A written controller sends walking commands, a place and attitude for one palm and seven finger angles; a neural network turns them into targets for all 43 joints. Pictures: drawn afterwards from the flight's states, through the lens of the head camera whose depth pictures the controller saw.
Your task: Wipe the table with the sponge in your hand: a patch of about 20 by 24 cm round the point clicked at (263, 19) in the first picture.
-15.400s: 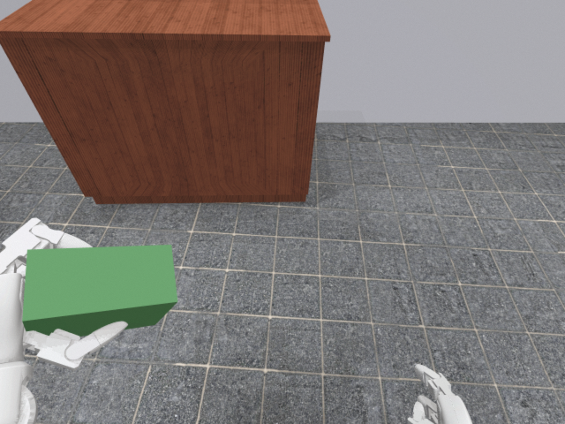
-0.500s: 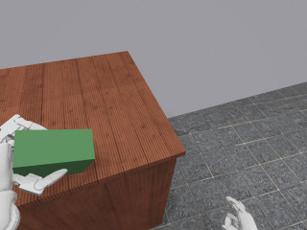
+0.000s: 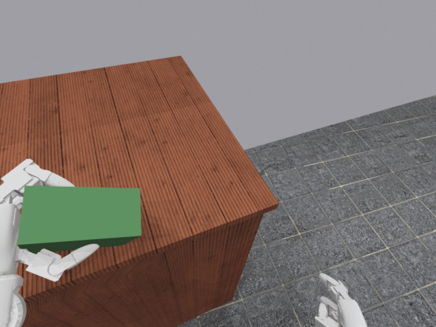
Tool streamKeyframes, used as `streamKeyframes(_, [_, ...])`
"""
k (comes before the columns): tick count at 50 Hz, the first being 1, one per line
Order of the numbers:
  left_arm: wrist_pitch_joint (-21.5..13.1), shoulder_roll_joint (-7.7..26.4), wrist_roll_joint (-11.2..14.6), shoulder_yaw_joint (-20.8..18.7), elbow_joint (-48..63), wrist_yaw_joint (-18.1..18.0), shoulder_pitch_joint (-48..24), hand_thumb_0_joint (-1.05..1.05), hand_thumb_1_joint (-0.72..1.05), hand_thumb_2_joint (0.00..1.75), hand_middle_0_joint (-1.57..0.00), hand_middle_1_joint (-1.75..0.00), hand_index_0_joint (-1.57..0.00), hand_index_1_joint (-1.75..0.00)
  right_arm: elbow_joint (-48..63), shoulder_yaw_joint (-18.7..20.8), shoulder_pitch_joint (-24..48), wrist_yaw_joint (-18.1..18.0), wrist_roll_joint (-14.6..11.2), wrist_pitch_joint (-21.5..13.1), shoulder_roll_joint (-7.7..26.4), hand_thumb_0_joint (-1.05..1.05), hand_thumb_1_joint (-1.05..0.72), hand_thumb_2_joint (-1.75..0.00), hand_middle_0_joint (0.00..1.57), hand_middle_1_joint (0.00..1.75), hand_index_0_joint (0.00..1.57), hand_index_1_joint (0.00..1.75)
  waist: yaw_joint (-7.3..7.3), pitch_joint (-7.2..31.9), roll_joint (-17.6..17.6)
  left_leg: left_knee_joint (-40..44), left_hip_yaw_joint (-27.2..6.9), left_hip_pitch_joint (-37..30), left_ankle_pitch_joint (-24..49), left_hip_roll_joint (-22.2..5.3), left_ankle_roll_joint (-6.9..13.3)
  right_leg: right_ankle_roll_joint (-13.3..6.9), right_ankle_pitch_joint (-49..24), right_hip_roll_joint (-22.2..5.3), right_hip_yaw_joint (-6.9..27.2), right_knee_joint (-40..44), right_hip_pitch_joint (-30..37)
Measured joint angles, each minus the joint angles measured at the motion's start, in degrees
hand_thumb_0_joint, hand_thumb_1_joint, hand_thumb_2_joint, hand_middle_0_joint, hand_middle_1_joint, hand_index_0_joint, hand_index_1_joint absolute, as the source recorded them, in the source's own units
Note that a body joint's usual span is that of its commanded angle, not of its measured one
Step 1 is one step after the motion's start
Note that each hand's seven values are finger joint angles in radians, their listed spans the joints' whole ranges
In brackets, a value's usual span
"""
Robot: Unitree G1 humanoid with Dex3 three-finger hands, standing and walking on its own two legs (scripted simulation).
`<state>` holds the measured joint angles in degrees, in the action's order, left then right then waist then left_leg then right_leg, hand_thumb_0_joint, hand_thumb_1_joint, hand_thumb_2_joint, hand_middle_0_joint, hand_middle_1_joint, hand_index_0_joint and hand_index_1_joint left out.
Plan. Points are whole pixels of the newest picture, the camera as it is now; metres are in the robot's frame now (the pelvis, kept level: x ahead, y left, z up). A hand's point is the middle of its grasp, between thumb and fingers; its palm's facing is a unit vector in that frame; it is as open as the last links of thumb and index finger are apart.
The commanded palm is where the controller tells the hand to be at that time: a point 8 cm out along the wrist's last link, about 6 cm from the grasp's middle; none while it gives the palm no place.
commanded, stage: come to a stop and stand still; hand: left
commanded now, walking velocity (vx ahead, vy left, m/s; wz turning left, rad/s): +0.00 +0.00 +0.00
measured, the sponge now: (99, 220) +0.23 +0.19 +0.14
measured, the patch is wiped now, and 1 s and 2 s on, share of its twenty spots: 0.00 0.00 0.00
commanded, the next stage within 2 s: look again from close up in 0.50 s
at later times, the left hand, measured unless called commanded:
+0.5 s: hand (29, 209) +0.23 +0.28 +0.16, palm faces +0.40 -0.85 -0.34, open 10.5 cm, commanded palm +0.17 +0.31 +0.18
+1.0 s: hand (33, 216) +0.22 +0.27 +0.16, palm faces +0.42 -0.83 -0.37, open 10.5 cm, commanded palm +0.16 +0.30 +0.18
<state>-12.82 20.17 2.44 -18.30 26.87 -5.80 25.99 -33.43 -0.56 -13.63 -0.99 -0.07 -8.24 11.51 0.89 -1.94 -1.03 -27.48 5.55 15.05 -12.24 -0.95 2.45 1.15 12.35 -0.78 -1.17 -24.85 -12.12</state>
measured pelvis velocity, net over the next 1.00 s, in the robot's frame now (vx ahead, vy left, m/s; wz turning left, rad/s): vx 0.01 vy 0.01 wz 0.03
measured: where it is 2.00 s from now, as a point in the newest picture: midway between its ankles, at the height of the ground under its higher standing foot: outside the picture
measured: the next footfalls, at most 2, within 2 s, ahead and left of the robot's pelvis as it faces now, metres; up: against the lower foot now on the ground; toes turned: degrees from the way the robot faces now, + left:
none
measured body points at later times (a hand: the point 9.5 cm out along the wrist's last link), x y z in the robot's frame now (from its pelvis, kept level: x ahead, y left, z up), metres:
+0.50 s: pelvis +0.01 +0.02 +0.00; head +0.03 +0.06 +0.45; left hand +0.20 +0.32 +0.18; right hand +0.21 -0.19 -0.06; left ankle +0.03 +0.09 -0.74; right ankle +0.01 -0.13 -0.74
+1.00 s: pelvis +0.01 +0.01 +0.00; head +0.02 +0.03 +0.45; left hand +0.19 +0.31 +0.18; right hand +0.19 -0.21 -0.07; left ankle +0.03 +0.09 -0.74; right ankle +0.01 -0.13 -0.74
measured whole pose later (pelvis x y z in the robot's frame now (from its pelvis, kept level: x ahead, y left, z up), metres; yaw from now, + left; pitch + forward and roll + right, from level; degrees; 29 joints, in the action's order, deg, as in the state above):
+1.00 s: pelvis +0.01 +0.01 +0.00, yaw +2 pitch -2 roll -2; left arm -11.0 20.2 1.4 -19.5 26.6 -7.1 24.4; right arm -34.2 -0.7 -12.1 -1.8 -0.4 -6.9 11.3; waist 1.6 -3.3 -0.8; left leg -26.5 4.4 13.0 -12.3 0.4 3.5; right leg 2.3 11.7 -1.9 -2.3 -21.9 -8.6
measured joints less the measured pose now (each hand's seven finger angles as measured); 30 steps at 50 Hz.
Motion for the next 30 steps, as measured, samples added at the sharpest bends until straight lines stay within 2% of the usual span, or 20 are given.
streamKeyframes(5, [-0.6, 1.3, -0.4, -1.6, -2.1, 0.0, -2.5, -0.02, -0.53, 1.01, -0.68, -1.36, -0.7, -1.35, -0.9, -0.7, -0.6, -0.8, 0.1, 0.2, -0.9, 0.01, -0.9, -0.89, 0.2, 0.3, 0.2, 0.3, 0.51, 0.4, -1.3, 0.1, -0.4, -0.5, -0.2, 0.8, 0.7, 0.4, 0.2, -0.8, -0.4, 0.4, 0.9])
streamKeyframes(8, [0.1, 0.9, -0.7, -2.7, -3.3, -0.4, -4.2, -0.02, -0.53, 1.01, -0.68, -1.36, -0.7, -1.35, -1.0, -1.1, -0.1, -0.5, 0.1, -0.2, -1.1, 0.01, -0.9, -0.89, 0.2, 0.3, 0.2, 0.3, 0.75, 0.2, -1.6, 0.2, -0.4, -0.9, -0.4, 1.2, 1.0, 0.7, 0.3, -1.1, -0.5, 0.6, 1.4])
streamKeyframes(15, [0.7, -0.6, -1.3, -1.5, -1.3, -0.6, -3.9, -0.02, -0.53, 1.01, -0.67, -1.36, -0.7, -1.35, -0.5, -1.3, 2.0, 0.2, 0.3, -0.5, -1.2, 0.01, -0.9, -0.89, 0.2, 0.3, 0.2, 0.3, 0.95, -0.4, -1.6, 0.0, -0.3, -1.2, -0.9, 1.4, 1.4, 1.5, 0.0, -1.3, -0.4, 1.9, 2.4])
streamKeyframes(30, [1.5, 0.6, -0.8, -1.6, 0.2, -0.6, -2.7, -0.02, -0.53, 1.01, -0.67, -1.36, -0.7, -1.35, 0.6, -1.0, 3.2, -0.1, 0.0, 1.1, -1.0, 0.01, -0.9, -0.89, 0.2, 0.3, 0.2, 0.3, 1.27, -1.3, -1.2, 0.1, -0.4, -1.8, -1.0, 1.7, 1.8, 1.8, -0.2, -1.6, -0.4, 2.3, 3.2])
